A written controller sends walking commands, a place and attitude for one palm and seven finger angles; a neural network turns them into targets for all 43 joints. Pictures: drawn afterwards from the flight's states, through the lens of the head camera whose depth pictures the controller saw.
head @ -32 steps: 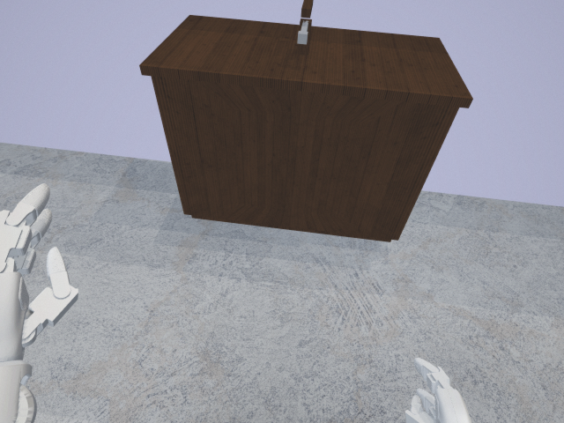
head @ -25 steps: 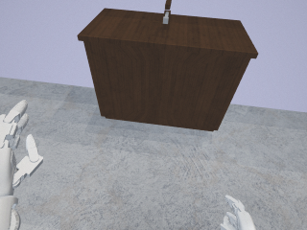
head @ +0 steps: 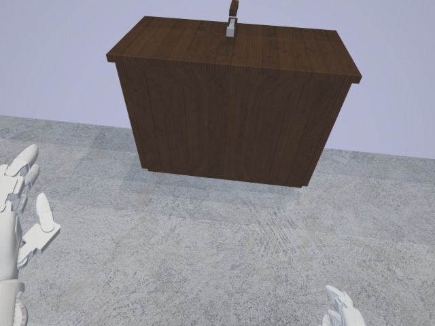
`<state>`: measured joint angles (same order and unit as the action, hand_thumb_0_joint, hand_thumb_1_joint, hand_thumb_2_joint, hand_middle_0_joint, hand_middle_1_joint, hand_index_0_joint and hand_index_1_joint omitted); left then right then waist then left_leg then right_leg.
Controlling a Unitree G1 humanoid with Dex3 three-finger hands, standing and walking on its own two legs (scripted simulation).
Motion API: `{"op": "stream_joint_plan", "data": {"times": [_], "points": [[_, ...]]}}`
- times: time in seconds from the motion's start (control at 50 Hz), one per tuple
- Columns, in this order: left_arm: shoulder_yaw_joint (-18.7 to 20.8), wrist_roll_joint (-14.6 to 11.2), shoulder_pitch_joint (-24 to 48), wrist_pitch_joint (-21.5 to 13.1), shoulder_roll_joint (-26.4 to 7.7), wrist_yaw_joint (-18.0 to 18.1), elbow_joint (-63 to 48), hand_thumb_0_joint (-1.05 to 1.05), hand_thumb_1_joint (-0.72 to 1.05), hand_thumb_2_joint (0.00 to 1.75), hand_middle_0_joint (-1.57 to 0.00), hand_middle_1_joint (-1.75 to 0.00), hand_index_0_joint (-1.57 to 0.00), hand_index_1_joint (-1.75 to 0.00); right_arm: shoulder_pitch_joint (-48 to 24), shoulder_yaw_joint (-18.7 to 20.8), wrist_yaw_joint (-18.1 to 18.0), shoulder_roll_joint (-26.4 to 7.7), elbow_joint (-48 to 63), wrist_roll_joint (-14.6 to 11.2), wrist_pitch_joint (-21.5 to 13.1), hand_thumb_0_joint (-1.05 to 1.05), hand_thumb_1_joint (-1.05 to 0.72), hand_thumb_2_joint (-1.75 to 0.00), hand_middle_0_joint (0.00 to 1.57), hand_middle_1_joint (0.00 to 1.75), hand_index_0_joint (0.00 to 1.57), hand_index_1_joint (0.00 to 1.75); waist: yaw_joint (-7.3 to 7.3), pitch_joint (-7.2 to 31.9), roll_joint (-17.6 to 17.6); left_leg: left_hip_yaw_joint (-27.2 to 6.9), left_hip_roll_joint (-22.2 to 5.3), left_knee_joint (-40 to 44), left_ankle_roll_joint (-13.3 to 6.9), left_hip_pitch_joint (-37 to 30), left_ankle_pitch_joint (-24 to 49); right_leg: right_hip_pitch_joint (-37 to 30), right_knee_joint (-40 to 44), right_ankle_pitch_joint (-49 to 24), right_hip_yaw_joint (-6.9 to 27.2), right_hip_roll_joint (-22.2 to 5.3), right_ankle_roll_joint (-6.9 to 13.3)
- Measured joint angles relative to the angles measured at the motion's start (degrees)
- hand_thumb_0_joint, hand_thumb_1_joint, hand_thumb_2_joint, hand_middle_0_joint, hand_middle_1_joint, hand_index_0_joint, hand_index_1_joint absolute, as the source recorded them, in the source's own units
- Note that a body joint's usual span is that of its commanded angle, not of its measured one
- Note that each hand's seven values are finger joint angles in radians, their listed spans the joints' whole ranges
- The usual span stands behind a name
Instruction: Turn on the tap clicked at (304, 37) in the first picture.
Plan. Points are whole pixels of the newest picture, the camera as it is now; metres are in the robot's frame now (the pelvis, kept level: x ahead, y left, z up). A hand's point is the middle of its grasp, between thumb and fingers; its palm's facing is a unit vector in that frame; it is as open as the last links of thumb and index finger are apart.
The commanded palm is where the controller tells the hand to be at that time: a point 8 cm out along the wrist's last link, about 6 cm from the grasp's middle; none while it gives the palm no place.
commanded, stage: walk to a spot facing it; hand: left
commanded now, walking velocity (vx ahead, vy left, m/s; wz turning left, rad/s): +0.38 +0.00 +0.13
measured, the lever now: (230, 31) +1.10 +0.02 +0.11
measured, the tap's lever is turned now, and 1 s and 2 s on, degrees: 0 0 0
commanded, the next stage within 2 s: turn to face it in 0.84 s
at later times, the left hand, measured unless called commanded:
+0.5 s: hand (85, 159) +0.32 +0.24 +0.17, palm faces +0.40 -0.81 -0.42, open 7.4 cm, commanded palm +0.26 +0.28 +0.18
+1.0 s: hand (112, 125) +0.40 +0.22 +0.19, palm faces +0.57 -0.68 -0.46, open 7.4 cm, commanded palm +0.34 +0.25 +0.18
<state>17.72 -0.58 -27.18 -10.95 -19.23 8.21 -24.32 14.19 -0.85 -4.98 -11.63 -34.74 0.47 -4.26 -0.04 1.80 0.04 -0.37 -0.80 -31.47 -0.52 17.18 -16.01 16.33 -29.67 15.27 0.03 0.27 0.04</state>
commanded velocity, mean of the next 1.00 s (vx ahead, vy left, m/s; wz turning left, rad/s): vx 0.25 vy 0.00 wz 0.21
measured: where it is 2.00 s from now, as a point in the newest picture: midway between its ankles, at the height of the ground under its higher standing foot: outside the picture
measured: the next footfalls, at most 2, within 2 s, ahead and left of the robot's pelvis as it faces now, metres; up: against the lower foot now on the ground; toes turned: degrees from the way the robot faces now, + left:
right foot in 0.64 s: +0.32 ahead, -0.11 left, +0.00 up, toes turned -7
left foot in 1.10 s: +0.33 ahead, +0.11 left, +0.00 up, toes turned +21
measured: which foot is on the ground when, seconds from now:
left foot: down 0.00-0.64, up 0.66-1.00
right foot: down 0.00-0.32, up 0.34-0.62, down 0.64-1.00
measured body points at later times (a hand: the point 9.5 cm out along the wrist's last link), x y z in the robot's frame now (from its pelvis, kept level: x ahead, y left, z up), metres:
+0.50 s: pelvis +0.11 +0.00 +0.00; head +0.13 +0.01 +0.45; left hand +0.30 +0.28 +0.19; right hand +0.25 -0.21 -0.10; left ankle +0.04 +0.12 -0.74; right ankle +0.14 -0.11 -0.67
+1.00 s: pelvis +0.25 -0.06 +0.00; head +0.28 -0.05 +0.45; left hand +0.36 +0.25 +0.21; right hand +0.47 -0.27 -0.08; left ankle +0.30 +0.11 -0.69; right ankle +0.28 -0.11 -0.74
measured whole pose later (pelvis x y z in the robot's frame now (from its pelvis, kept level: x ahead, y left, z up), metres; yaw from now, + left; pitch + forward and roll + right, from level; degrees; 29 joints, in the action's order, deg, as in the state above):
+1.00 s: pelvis +0.25 -0.06 +0.00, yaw +13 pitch -1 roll +3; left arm 22.6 -1.2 -30.2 -12.2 -22.9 9.6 -34.4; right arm 11.2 2.3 -4.9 -14.2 -32.6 1.1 -2.2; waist 0.8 -4.2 -3.3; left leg 8.0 -5.8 -48.4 1.8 30.2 -18.1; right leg 15.0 -33.0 17.3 -18.5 -7.2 4.5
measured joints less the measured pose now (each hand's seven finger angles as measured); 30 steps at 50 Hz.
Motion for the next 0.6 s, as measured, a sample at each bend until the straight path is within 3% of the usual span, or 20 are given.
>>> {"op": "stream_joint_plan", "data": {"times": [0.1, 0.2, 0.3, 0.36, 0.4, 0.44, 0.52, 0.6], "points": [[1.1, 0.2, 0.0, -0.2, -0.4, 0.7, -1.1, 0.01, 0.89, 0.90, -0.22, -0.30, -0.21, -0.30, 0.8, 0.3, -0.6, -0.2, -0.1, 0.2, 0.1, 0.01, -0.90, -0.90, 0.20, 0.30, 0.20, 0.30, -0.70, 0.3, 0.3, -0.8, 0.0, -3.5, -0.3, 1.1, 0.0, 1.0, -4.5, 4.2, -1.2, -0.2, 0.6], [1.5, 0.5, 0.6, -0.7, -0.1, 0.8, -0.5, 0.01, 0.89, 0.90, -0.21, -0.30, -0.21, -0.30, 2.2, 0.4, -0.5, 0.0, -1.0, 0.1, 0.4, 0.01, -0.90, -0.90, 0.20, 0.30, 0.20, 0.30, -0.61, 1.2, 0.3, -1.0, 0.0, -8.3, -0.5, 2.1, -5.5, 0.9, -7.2, 4.2, -2.1, -0.7, 0.8], [1.1, 0.5, 2.3, -1.6, 0.0, 1.0, -1.8, 0.01, 0.89, 0.90, -0.21, -0.30, -0.21, -0.30, 2.3, 0.2, 0.1, -0.2, -2.8, -0.1, 0.7, 0.01, -0.90, -0.90, 0.20, 0.30, 0.20, 0.30, 0.00, -0.5, -2.4, 2.9, 0.4, -8.5, 0.0, 0.0, -5.4, -0.4, -11.3, 9.2, -2.1, -3.6, -0.3], [3.0, 0.0, 0.9, -2.0, -0.2, 1.4, -2.0, 0.01, 0.89, 0.90, -0.21, -0.30, -0.21, -0.30, 1.0, 0.2, 0.2, 0.9, -2.5, 0.3, 0.4, 0.01, -0.90, -0.90, 0.20, 0.30, 0.20, 0.30, -0.54, -0.9, -2.5, 4.3, 0.6, -6.9, -0.4, -2.2, -7.2, 4.0, -23.4, 12.8, -1.3, -3.3, 0.0], [3.5, 0.0, 1.1, -2.0, -1.2, 1.3, -1.7, 0.02, 0.89, 0.90, -0.21, -0.30, -0.21, -0.30, 0.5, 0.3, 0.8, 2.4, -2.6, 0.4, -0.3, 0.01, -0.90, -0.90, 0.20, 0.30, 0.20, 0.30, -1.33, -1.4, -1.6, 3.7, -0.2, -4.5, -0.3, -4.0, -6.8, 8.1, -32.5, 14.8, -2.1, -2.1, 0.0], [3.5, -0.1, 0.8, -1.9, -1.9, 0.9, -2.4, 0.02, 0.89, 0.90, -0.21, -0.30, -0.21, -0.30, 0.3, 0.0, 1.5, 3.6, -2.6, 0.2, -0.6, 0.01, -0.90, -0.90, 0.20, 0.30, 0.20, 0.30, -1.48, -1.7, -1.1, 3.5, -1.2, -1.0, 0.1, -6.1, -5.9, 12.2, -36.0, 13.4, -3.6, -1.9, -0.3], [3.4, -0.1, -1.6, -2.2, -2.2, 0.0, -5.3, 0.02, 0.89, 0.90, -0.21, -0.30, -0.20, -0.30, 0.6, -0.7, 2.2, 4.6, -1.3, 0.2, -1.1, 0.01, -0.90, -0.90, 0.20, 0.30, 0.20, 0.30, -1.53, -2.5, 0.3, 3.7, -2.9, 4.8, 1.4, -10.8, -5.1, 16.6, -27.6, 6.2, -7.2, -3.1, -0.8], [4.1, 0.0, -2.5, -2.0, -4.1, -1.1, -5.6, 0.01, 0.89, 0.90, -0.21, -0.30, -0.21, -0.30, 1.0, -0.6, 1.5, 4.1, -0.5, 0.3, -1.3, 0.01, -0.90, -0.90, 0.20, 0.30, 0.20, 0.30, -1.46, -4.2, 2.1, 2.9, -4.7, 3.1, 3.0, -13.8, -8.6, 12.6, -10.8, -0.2, -10.6, -2.5, -0.7]]}}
